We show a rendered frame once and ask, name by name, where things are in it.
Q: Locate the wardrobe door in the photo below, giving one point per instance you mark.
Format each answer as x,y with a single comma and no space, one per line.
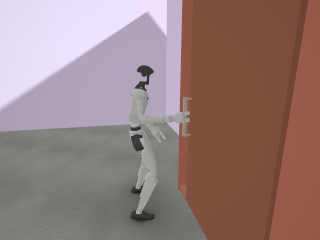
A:
296,214
244,60

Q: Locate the left robot forearm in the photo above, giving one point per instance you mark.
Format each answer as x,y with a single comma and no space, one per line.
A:
150,126

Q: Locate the right robot forearm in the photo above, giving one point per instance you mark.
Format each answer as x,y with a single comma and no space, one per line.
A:
156,119

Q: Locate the humanoid robot head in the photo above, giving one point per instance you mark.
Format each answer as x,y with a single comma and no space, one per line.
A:
145,71

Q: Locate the right robot upper arm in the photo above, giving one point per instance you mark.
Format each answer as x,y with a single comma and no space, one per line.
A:
140,101

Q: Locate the robot left hand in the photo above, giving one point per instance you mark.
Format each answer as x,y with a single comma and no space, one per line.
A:
155,131

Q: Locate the right robot thigh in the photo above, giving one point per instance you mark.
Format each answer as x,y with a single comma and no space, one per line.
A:
147,155

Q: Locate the robot right hand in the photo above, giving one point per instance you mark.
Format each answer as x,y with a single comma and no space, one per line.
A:
179,117

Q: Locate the handle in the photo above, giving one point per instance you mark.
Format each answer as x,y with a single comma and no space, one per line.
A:
184,124

